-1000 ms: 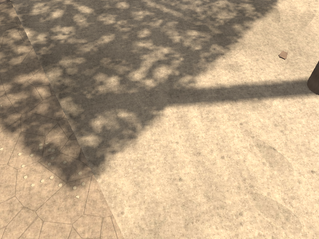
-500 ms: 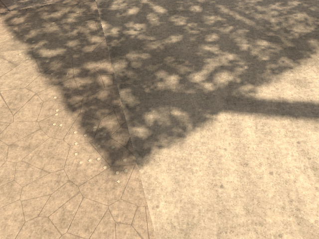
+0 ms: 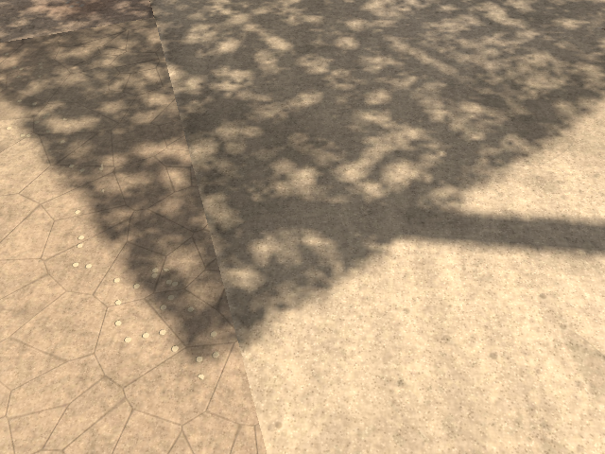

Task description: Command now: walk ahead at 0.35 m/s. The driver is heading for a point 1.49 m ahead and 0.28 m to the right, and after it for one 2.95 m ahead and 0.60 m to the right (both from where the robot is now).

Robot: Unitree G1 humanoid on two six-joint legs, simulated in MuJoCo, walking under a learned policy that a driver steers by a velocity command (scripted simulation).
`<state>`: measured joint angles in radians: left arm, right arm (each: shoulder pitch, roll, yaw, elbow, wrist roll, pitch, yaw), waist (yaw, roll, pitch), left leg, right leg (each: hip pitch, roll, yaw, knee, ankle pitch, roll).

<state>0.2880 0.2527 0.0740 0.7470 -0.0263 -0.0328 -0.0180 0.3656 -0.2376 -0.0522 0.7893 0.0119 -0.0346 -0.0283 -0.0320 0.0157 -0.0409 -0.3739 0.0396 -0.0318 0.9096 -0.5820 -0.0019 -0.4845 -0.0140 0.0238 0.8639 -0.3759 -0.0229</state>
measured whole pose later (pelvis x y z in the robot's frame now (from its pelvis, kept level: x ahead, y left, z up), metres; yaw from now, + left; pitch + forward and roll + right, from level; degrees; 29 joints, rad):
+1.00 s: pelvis +0.49 -0.09 -0.01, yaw -1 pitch -1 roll +2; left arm 0.14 0.21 0.02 0.82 0.03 -0.07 -0.03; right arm 0.23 -0.21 -0.08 0.95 0.00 -0.07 -0.05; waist -0.03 0.03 0.02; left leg -0.42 0.01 -0.03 1.10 -0.57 0.11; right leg -0.37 -0.01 0.02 0.53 -0.17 -0.03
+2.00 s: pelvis +0.70 -0.13 +0.00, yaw -12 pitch +2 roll +2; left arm 0.44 0.16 0.05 0.96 -0.01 -0.08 0.00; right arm 0.03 -0.26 -0.07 0.95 0.01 -0.13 0.00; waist 0.05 0.02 -0.01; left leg -0.59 0.05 -0.03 0.88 -0.16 0.02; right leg -0.09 0.05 0.08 0.31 -0.24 -0.07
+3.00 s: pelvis +1.20 -0.31 +0.00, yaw -15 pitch +0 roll -1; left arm 0.30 0.24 0.06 0.87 0.02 -0.10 -0.01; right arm 0.19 -0.31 -0.07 0.91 0.03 -0.05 0.00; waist 0.03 0.05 0.02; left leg -0.68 0.10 -0.09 1.04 -0.13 0.03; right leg -0.10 0.03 -0.16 0.27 -0.18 -0.05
